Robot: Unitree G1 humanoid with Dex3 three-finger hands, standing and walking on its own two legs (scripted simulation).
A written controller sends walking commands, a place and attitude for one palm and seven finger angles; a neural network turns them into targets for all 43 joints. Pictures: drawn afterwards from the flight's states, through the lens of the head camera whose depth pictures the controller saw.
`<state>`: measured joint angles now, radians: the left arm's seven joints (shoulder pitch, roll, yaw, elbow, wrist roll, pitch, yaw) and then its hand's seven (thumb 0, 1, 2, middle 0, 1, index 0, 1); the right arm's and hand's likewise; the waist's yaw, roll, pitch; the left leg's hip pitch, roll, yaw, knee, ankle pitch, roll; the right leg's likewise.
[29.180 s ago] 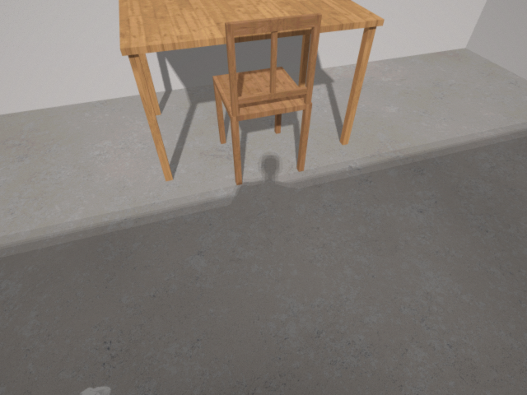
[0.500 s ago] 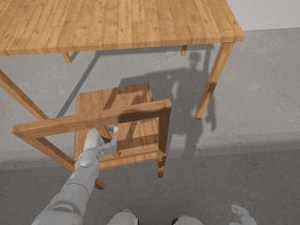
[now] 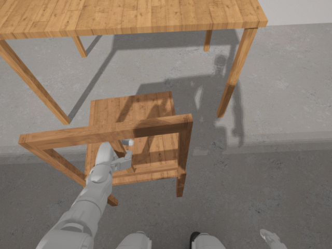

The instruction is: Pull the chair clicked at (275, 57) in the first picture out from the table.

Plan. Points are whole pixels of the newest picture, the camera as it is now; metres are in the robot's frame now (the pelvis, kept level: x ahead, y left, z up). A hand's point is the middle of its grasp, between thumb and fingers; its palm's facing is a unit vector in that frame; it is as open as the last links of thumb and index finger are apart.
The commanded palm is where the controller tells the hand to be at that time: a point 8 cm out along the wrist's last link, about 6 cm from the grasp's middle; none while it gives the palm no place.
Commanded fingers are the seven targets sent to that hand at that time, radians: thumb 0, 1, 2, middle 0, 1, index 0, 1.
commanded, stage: step backward, pulling the chair out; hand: left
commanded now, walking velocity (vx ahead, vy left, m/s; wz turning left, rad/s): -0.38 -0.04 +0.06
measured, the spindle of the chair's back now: (123, 157) +0.37 +0.13 -0.11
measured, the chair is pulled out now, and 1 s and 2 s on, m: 0.40 0.66 0.68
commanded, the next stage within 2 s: stop walking, hand still on the chair in 0.48 s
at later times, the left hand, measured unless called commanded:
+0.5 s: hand (120, 207) +0.22 +0.12 -0.07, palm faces -0.02 -0.98 -0.19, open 5.5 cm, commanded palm +0.21 +0.18 -0.07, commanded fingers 0.00 0.90 0.90 -0.50 -1.45 -0.50 -1.45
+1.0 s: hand out of the picture +0.09 +0.13 -0.06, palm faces -0.08 -0.98 -0.16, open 5.5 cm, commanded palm +0.08 +0.19 -0.06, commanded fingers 0.00 0.90 0.90 -0.50 -1.45 -0.50 -1.45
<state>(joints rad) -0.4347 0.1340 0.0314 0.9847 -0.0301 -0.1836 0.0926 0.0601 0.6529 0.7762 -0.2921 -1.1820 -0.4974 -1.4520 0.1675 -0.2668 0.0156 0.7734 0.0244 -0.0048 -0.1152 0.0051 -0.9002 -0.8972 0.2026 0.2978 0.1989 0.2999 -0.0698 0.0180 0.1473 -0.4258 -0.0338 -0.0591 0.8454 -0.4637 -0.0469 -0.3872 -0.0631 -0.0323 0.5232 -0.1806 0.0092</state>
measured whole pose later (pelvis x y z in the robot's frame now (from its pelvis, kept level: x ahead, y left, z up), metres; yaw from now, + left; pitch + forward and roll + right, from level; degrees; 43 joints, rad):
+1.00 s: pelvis -0.19 +0.03 +0.00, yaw +0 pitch -1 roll +0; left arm -0.20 0.09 -0.09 0.86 -0.05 -0.11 0.06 0.08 0.67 0.80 -0.28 -1.20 -0.50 -1.45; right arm 0.25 -0.18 0.05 0.74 0.02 0.00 -0.09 0.01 -0.90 -0.90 0.20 0.30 0.20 0.30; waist -0.04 0.05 0.06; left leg -0.19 0.04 0.04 0.48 -0.27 -0.02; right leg -0.22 0.00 -0.05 0.49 -0.25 -0.02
